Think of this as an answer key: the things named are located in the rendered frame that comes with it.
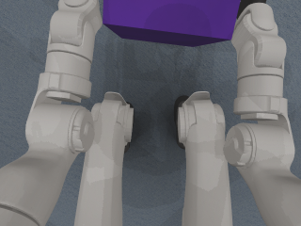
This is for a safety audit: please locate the right robot forearm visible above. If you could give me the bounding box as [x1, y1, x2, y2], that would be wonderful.
[231, 3, 295, 156]

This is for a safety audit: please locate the robot left foot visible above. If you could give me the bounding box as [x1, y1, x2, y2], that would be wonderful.
[124, 102, 135, 153]

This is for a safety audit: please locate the left robot forearm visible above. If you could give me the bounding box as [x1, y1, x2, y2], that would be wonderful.
[25, 0, 103, 142]

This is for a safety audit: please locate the carton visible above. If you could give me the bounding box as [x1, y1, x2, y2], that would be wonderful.
[103, 0, 241, 47]

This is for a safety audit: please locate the robot right hand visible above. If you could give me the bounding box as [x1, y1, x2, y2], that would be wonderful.
[236, 0, 266, 20]

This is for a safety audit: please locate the robot right upper arm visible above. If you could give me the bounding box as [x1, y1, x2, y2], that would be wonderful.
[223, 122, 301, 226]

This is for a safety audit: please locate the right robot thigh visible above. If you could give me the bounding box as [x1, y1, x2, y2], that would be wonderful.
[178, 100, 233, 226]

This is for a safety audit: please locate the robot left upper arm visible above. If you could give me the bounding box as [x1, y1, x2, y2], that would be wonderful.
[0, 103, 95, 226]

